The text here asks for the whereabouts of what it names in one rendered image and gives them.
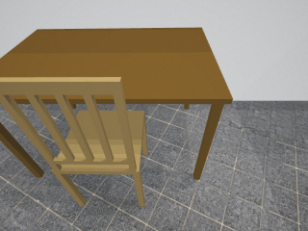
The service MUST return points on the table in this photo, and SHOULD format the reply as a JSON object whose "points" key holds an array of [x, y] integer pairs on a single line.
{"points": [[156, 66]]}

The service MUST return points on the chair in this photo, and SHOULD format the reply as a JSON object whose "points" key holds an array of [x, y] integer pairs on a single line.
{"points": [[98, 142]]}

